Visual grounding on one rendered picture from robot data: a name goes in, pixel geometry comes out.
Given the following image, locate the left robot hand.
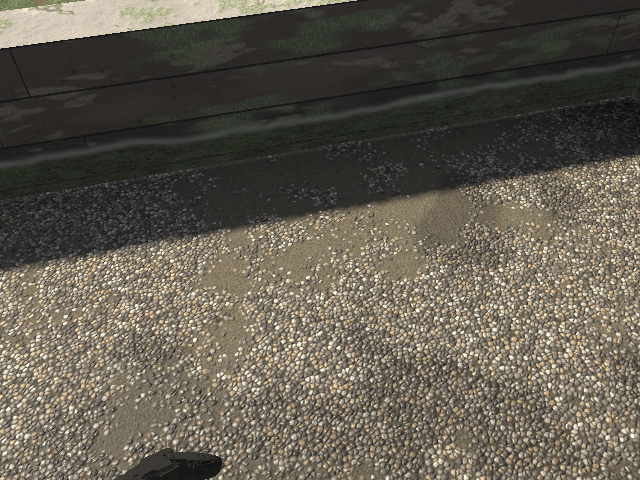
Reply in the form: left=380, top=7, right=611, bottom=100
left=113, top=448, right=222, bottom=480

